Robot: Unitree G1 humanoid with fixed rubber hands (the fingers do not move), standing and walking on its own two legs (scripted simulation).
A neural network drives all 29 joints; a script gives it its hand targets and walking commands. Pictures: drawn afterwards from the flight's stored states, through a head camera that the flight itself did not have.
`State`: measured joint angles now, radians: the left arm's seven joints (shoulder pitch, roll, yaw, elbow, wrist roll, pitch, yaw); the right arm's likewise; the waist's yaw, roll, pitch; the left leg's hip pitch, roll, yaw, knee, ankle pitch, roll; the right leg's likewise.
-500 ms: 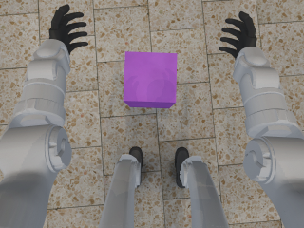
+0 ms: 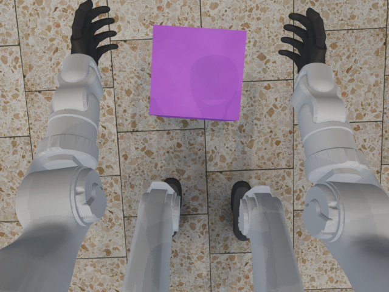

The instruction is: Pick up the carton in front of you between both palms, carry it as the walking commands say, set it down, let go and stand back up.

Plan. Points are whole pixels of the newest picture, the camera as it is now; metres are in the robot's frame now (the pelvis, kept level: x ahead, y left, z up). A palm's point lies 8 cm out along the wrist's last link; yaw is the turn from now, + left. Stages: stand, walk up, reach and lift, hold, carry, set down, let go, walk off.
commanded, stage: reach and lift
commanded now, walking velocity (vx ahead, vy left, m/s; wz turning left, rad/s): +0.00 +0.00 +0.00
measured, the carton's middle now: (196, 82) +0.51 +0.05 -0.42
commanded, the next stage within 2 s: none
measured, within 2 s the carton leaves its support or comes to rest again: leaves its support in 1.36 s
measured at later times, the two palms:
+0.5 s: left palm (126, 76) +0.51 +0.23 -0.34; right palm (273, 84) +0.50 -0.14 -0.34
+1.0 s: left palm (136, 76) +0.51 +0.20 -0.34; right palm (265, 84) +0.51 -0.12 -0.35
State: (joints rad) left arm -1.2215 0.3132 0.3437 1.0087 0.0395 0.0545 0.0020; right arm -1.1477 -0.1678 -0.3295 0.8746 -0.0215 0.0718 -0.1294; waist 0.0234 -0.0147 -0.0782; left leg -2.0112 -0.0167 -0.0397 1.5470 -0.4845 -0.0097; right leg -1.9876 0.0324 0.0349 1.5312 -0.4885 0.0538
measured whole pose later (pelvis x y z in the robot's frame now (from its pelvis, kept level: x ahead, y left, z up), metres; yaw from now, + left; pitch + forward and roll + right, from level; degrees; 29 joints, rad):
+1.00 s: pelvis -0.05 -0.01 -0.17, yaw +0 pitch +37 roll -2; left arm -1.58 0.43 0.04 1.23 -0.20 0.06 0.05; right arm -1.52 -0.25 -0.14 1.12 0.18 0.06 -0.16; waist 0.02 -0.02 0.41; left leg -2.26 -0.02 -0.05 2.19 -0.57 -0.02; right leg -2.23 0.07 0.03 2.17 -0.58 0.07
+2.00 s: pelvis -0.06 -0.02 -0.06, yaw +2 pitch +43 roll -1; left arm -1.14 0.06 0.46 0.73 0.26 0.42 0.00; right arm -1.09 0.04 -0.53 0.64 -0.22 0.40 -0.09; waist 0.02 -0.03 -0.13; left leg -2.05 -0.04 -0.06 1.76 -0.46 -0.04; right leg -2.03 0.09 0.05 1.77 -0.49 0.05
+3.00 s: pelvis +0.04 -0.01 +0.20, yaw +4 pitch +10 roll +0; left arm -0.34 -0.14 0.31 0.47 0.24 0.46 0.00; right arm -0.34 0.17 -0.33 0.47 -0.23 0.44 -0.04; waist 0.01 -0.02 -0.13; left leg -0.57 -0.02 -0.07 0.71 -0.30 -0.02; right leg -0.56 0.03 0.07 0.72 -0.33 0.01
